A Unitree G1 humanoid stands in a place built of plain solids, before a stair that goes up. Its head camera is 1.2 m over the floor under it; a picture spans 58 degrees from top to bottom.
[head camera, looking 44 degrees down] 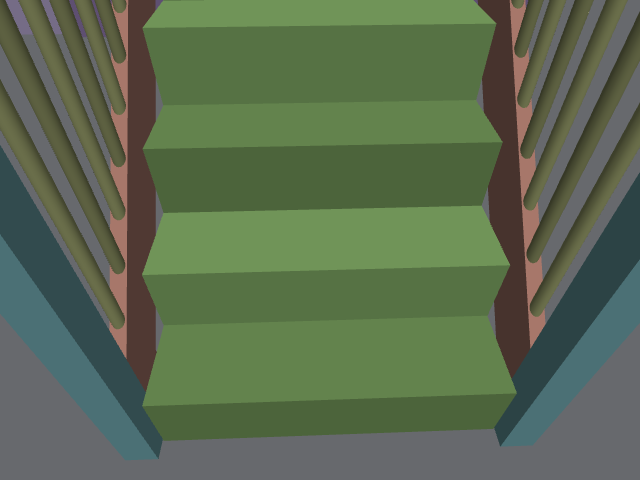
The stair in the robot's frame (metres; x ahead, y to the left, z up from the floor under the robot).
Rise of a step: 0.21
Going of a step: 0.23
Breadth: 0.90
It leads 2 degrees to the left of straight ahead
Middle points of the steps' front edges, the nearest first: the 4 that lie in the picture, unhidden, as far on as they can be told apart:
0.48 -0.03 0.21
0.71 -0.02 0.41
0.94 -0.01 0.62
1.17 0.00 0.83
